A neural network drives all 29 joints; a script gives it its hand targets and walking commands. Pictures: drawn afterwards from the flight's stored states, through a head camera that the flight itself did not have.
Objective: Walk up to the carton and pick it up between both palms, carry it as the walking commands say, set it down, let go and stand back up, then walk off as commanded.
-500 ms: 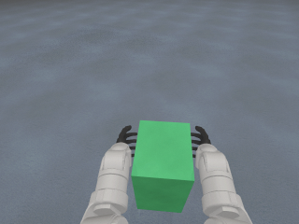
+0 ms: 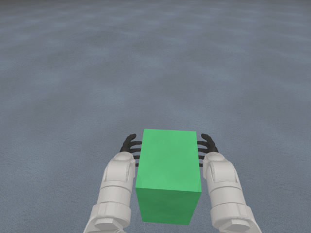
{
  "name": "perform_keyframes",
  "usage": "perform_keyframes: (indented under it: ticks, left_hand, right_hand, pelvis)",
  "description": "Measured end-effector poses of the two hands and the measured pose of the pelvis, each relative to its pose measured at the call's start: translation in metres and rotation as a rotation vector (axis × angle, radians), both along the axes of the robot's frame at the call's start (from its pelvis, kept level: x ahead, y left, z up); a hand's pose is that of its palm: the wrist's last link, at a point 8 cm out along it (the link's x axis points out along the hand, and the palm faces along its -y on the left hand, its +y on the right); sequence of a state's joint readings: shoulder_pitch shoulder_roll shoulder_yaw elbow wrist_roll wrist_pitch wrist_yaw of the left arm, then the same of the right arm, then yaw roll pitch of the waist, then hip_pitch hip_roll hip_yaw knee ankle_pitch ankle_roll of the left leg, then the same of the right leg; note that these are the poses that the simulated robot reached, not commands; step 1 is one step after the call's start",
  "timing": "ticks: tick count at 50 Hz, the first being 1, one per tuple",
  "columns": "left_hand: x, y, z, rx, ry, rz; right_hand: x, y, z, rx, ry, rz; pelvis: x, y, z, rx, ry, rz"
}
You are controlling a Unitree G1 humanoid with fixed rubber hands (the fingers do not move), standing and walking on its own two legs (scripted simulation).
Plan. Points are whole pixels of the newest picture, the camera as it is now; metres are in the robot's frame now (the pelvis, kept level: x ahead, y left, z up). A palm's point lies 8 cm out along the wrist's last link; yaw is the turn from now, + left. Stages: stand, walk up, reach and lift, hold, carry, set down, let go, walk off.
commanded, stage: reach and lift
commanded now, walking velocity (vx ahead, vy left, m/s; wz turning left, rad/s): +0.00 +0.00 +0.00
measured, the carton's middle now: (167, 179) +0.30 +0.00 -0.02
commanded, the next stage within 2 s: hold in 0.34 s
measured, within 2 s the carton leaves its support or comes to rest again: neither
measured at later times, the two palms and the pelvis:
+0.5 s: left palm (126, 162) +0.30 +0.11 +0.06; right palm (214, 164) +0.30 -0.12 +0.06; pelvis -0.01 +0.00 +0.00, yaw +0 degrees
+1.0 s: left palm (125, 163) +0.29 +0.11 +0.06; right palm (213, 165) +0.30 -0.12 +0.06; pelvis -0.01 +0.00 +0.00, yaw +0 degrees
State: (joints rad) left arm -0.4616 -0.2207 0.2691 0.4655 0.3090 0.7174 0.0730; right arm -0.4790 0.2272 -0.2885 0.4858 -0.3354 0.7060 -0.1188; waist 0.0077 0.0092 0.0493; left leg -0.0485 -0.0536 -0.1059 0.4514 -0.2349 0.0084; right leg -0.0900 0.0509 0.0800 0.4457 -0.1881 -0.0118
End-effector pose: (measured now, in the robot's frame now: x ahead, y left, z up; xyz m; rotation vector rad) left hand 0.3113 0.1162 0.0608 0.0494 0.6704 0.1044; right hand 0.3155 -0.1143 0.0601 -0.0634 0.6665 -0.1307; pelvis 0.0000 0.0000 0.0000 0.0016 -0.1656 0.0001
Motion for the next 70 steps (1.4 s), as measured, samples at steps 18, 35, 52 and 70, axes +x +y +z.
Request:
perform_keyframes:
  ticks: [18, 35, 52, 70]
  left_hand:
    - [-0.009, -0.002, 0.002, 0.007, 0.002, -0.009]
    - [-0.016, -0.003, 0.003, 0.004, -0.003, -0.002]
    - [-0.016, -0.001, 0.002, 0.009, -0.004, -0.002]
    - [-0.024, 0.001, -0.009, -0.042, -0.048, 0.013]
  right_hand:
    - [-0.011, -0.002, 0.0, -0.001, 0.004, 0.0]
    - [-0.019, -0.003, 0.0, 0.005, 0.001, -0.001]
    - [-0.018, -0.001, -0.001, 0.0, 0.002, 0.008]
    - [-0.025, 0.001, -0.005, 0.018, -0.043, -0.013]
  pelvis:
    - [-0.006, 0.0, -0.001, 0.001, -0.013, 0.001]
    - [-0.014, -0.002, -0.003, 0.002, -0.024, 0.001]
    - [-0.013, -0.002, -0.003, 0.002, -0.02, 0.002]
    - [-0.031, 0.003, -0.02, 0.017, 0.178, -0.022]
